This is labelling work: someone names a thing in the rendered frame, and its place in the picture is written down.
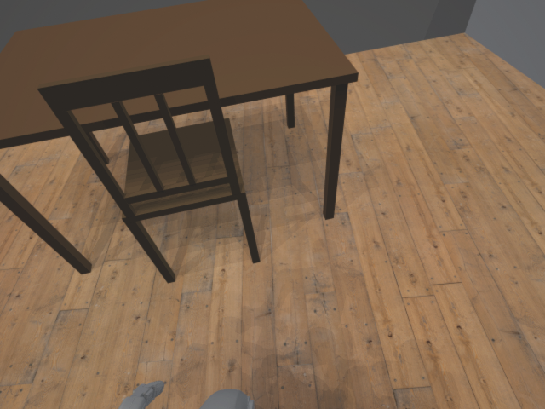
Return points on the table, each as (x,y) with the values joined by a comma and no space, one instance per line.
(258,49)

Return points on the left robot hand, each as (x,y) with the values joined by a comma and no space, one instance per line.
(143,395)

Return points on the chair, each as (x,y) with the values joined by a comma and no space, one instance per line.
(168,171)

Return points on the robot left thigh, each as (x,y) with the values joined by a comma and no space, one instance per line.
(228,399)

